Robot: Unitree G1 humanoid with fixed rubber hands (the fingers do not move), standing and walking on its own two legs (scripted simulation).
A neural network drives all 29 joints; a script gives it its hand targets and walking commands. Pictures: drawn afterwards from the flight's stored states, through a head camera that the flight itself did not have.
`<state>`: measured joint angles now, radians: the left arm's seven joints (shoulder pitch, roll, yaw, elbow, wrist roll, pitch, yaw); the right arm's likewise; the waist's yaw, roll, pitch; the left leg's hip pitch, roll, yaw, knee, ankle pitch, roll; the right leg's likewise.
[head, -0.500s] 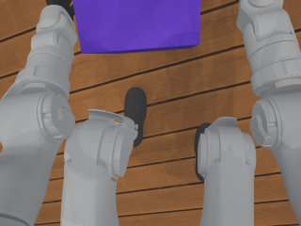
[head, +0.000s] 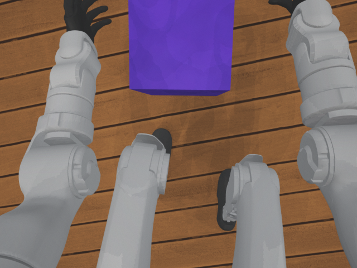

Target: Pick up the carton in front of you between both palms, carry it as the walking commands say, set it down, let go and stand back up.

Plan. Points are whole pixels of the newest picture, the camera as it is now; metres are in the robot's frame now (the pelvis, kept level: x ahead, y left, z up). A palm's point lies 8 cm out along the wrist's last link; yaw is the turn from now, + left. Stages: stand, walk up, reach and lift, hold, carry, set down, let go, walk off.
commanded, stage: set down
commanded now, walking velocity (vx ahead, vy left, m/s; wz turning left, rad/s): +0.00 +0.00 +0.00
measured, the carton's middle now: (182, 53) +0.52 +0.11 -0.31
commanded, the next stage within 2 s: let go in 0.66 s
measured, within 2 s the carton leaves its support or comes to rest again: neither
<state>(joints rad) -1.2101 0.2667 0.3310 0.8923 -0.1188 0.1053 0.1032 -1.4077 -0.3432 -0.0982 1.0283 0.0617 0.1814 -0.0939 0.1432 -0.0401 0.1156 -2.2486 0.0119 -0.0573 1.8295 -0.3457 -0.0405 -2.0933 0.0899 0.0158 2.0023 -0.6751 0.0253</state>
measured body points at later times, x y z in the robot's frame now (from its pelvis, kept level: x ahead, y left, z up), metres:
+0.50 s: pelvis +0.03 +0.01 +0.12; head +0.34 +0.04 +0.45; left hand +0.50 +0.29 +0.02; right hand +0.60 -0.10 +0.02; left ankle +0.16 +0.14 -0.40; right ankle +0.07 -0.12 -0.40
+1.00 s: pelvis +0.07 +0.03 +0.25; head +0.31 +0.05 +0.63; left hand +0.42 +0.29 +0.14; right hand +0.50 -0.12 +0.14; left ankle +0.16 +0.14 -0.40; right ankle +0.07 -0.12 -0.40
